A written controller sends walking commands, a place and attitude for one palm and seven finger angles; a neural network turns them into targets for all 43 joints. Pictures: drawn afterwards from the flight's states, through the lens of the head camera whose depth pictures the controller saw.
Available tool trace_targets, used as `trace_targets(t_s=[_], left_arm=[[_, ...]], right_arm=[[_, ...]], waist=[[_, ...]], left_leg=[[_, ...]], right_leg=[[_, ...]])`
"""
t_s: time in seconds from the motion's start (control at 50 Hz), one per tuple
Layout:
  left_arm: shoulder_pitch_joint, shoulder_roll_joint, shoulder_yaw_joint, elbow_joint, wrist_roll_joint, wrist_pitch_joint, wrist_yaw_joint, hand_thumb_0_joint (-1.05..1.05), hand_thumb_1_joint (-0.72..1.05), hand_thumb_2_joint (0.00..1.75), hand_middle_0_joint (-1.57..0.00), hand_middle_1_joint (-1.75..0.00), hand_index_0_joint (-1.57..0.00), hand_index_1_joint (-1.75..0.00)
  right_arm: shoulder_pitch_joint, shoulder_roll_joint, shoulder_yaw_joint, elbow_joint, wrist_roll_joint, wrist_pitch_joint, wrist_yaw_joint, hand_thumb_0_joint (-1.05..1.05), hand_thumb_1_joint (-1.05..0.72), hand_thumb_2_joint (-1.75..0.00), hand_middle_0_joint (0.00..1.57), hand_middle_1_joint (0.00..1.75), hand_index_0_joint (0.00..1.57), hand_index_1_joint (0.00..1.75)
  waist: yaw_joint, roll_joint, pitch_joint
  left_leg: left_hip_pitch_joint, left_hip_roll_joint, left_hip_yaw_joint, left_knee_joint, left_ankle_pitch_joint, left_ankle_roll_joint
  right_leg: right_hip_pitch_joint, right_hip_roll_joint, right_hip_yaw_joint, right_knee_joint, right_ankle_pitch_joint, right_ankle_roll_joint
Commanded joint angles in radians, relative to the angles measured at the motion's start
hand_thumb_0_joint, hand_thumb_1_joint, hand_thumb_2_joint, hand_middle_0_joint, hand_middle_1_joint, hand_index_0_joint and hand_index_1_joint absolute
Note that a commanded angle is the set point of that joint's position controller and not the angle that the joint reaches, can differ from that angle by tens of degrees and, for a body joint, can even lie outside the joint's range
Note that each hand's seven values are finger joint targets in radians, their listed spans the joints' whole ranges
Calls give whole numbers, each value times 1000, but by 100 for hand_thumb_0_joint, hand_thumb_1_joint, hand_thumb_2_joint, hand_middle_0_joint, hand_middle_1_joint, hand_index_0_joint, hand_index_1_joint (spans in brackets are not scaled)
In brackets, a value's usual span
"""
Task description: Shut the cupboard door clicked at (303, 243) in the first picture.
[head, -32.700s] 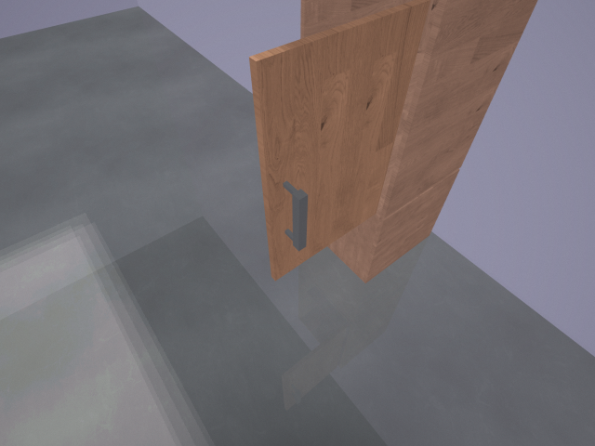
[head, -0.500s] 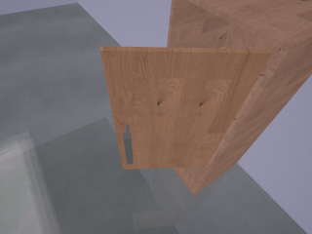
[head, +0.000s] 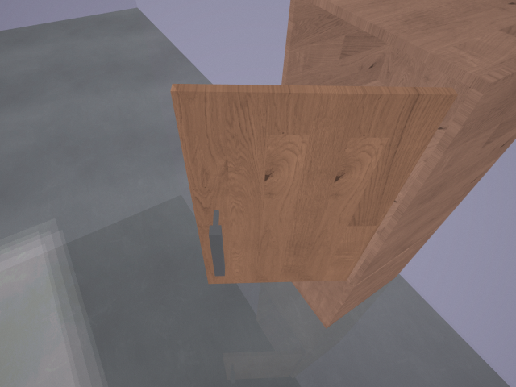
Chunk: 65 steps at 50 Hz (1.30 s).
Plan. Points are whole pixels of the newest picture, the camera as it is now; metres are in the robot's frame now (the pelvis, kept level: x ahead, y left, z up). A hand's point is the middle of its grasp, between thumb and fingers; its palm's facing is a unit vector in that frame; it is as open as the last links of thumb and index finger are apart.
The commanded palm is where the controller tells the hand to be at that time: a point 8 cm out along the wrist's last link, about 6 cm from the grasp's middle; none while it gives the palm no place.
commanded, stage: shuffle to correct the standing spot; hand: left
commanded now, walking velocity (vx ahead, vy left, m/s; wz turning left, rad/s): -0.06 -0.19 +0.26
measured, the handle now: (218, 244) +0.40 +0.10 -0.09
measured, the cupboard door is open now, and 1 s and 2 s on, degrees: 60 60 60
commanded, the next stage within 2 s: come to a stop and stand still in 0.54 s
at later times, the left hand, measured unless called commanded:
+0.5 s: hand out of the picture -0.06 +0.10 -0.18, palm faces +0.14 -0.97 -0.18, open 7.3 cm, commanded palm none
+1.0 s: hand out of the picture -0.07 +0.05 -0.18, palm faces +0.18 -0.97 -0.18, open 7.3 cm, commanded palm none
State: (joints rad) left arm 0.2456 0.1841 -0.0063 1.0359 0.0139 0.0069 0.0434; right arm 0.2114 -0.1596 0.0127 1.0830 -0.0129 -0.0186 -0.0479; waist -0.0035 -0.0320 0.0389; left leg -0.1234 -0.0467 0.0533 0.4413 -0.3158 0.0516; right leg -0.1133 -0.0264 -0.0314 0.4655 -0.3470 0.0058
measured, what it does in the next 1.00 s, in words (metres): steps to the right: left foot, then right foot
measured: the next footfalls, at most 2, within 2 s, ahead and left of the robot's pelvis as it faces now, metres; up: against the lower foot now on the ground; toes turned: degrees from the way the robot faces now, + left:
left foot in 0.60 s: -0.02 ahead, -0.04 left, +0.00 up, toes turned +12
right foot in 0.90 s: +0.00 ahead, -0.26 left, +0.00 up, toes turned +9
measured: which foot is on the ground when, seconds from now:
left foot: down 0.00-0.30, up 0.32-0.58, down 0.60-1.00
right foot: down 0.00-0.60, up 0.62-0.88, down 0.90-1.00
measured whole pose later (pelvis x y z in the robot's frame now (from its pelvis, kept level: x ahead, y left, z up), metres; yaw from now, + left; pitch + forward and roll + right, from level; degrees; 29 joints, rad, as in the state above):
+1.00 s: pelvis -0.06 -0.13 -0.01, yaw +9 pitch +0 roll -2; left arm 0.31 0.16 0.02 0.99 0.03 0.00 0.01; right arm 0.28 -0.20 -0.04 1.02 -0.02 0.03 -0.01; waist 0.01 0.03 0.04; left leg -0.34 0.04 0.03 0.77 -0.46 0.01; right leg -0.24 -0.07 0.02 0.54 -0.30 0.08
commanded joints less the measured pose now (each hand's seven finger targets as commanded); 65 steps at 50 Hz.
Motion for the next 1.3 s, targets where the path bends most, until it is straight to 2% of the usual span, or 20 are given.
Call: trace_targets(t_s=[0.0,0.16,0.22,0.28,0.38,0.52,0.56,0.58,0.6,0.64,0.72,0.82,0.84,0.88,0.92,0.98,1.04,1.1,1.18,1.28], left_arm=[[85,89,32,-37,-1,5,4,0,90,90,-20,-30,-20,-30],[57,78,53,-99,5,33,-11,0,90,90,-20,-30,-20,-30],[121,80,63,-91,9,26,-14,0,90,90,-20,-30,-20,-30],[138,133,61,-90,10,17,-9,0,90,90,-20,-30,-20,-30],[105,104,54,-112,18,22,-5,0,90,90,-20,-30,-20,-30],[128,117,63,-101,16,31,-17,0,90,90,-20,-30,-20,-30],[118,81,57,-103,7,32,-25,0,90,90,-20,-30,-20,-30],[140,29,51,-120,4,30,-30,0,90,90,-20,-30,-20,-30],[86,74,59,-150,8,37,-28,0,90,90,-20,-30,-20,-30],[48,108,81,-144,20,51,-32,0,90,90,-20,-30,-20,-30],[105,20,61,-109,10,42,-51,0,90,90,-20,-30,-20,-30],[146,6,44,-79,9,-5,-39,0,90,90,-20,-30,-20,-30],[176,34,47,-61,11,-14,-32,0,90,90,-20,-30,-20,-30],[206,184,68,-75,12,-26,-16,0,90,90,-20,-30,-20,-30],[130,200,71,-100,17,-18,-30,0,90,90,-20,-30,-20,-30],[50,167,72,-100,19,-24,-14,0,90,90,-20,-30,-20,-30],[29,124,63,-114,8,-11,-10,0,90,90,-20,-30,-20,-30],[51,64,48,-107,0,10,-4,0,90,90,-20,-30,-20,-30],[67,54,33,-68,-4,5,-8,0,90,90,-20,-30,-20,-30],[42,95,27,-61,-2,-8,-1,0,90,90,-20,-30,-20,-30]], right_arm=[[78,-145,-38,-33,0,-6,-13,0,-90,-90,20,30,20,30],[109,-184,-66,-58,-16,15,-20,0,-90,-90,20,30,20,30],[68,-180,-73,-79,-12,20,-13,0,-90,-90,20,30,20,30],[75,-82,-61,-99,-4,33,-4,0,-90,-90,20,30,20,30],[51,-66,-62,-84,-6,53,-2,0,-90,-90,20,30,20,30],[130,-57,-54,-67,-4,38,-12,0,-90,-90,20,30,20,30],[205,-94,-60,-37,-6,25,-20,0,-90,-90,20,30,20,30],[222,-177,-79,-47,-16,21,-24,0,-90,-90,20,30,20,30],[212,-217,-84,-67,-18,29,-28,0,-90,-90,20,30,20,30],[119,-164,-62,-87,-21,13,-36,0,-90,-90,20,30,20,30],[-1,-145,-54,-133,-26,-5,-12,0,-90,-90,20,30,20,30],[83,-169,-69,-106,-23,21,20,0,-90,-90,20,30,20,30],[96,-143,-66,-103,-17,22,26,0,-90,-90,20,30,20,30],[60,-55,-51,-162,-2,28,37,0,-90,-90,20,30,20,30],[34,-67,-58,-179,-10,13,53,0,-90,-90,20,30,20,30],[78,-90,-65,-150,0,19,48,0,-90,-90,20,30,20,30],[175,-105,-55,-105,5,-3,43,0,-90,-90,20,30,20,30],[126,-149,-59,-118,-5,-9,20,0,-90,-90,20,30,20,30],[70,-120,-47,-126,-1,-9,2,0,-90,-90,20,30,20,30],[56,-98,-52,-120,8,-2,5,0,-90,-90,20,30,20,30]], waist=[[0,63,-39],[-10,156,-6],[25,71,-56],[19,-223,-55],[13,-78,21],[-9,-50,-36],[-44,48,-42],[-51,272,-27],[-73,294,9],[-26,210,61],[33,200,57],[33,129,10],[43,28,12],[61,-277,32],[26,-45,36],[6,-338,62],[-22,-83,5],[10,295,-18],[34,146,-27],[15,39,-71]], left_leg=[[63,207,-167,-28,733,31],[-18,329,-361,-80,620,149],[-169,238,-270,0,433,70],[-257,41,-18,232,-138,-28],[-325,73,4,554,-227,-37],[-121,86,49,147,-44,-31],[70,185,-46,-74,102,10],[107,421,-363,-152,160,117],[57,581,-505,-173,331,234],[-105,496,-354,-179,417,202],[-220,302,-116,-196,146,101],[-222,207,-93,-63,-184,37],[-271,151,-50,23,-211,8],[-410,59,41,316,-259,-49],[-310,61,13,393,-189,-42],[-279,79,-3,303,-122,-45],[-19,98,-49,-33,212,-35],[-33,267,-193,-109,636,87],[30,231,-130,-19,853,82],[-9,163,-91,-42,478,2]], right_leg=[[-48,-52,-4,27,344,-24],[-184,-15,16,173,-99,-29],[15,-29,35,-29,169,-28],[2,-231,188,-156,325,-133],[-68,-205,143,-159,501,-255],[-88,-142,143,-107,428,-201],[-218,-78,82,15,247,-101],[-394,8,3,226,10,-25],[-489,28,16,471,-225,12],[-449,4,124,668,-145,-11],[-289,-6,39,541,-52,-1],[-49,46,-92,29,-2,22],[21,20,-44,-46,26,21],[-18,-305,428,-291,-139,-101],[-148,-301,382,-277,-128,-167],[-162,-242,285,-210,56,-137],[-220,-118,114,47,275,-40],[-205,-25,5,212,-104,16],[-148,-44,18,70,35,7],[-45,-117,95,-14,448,-22]])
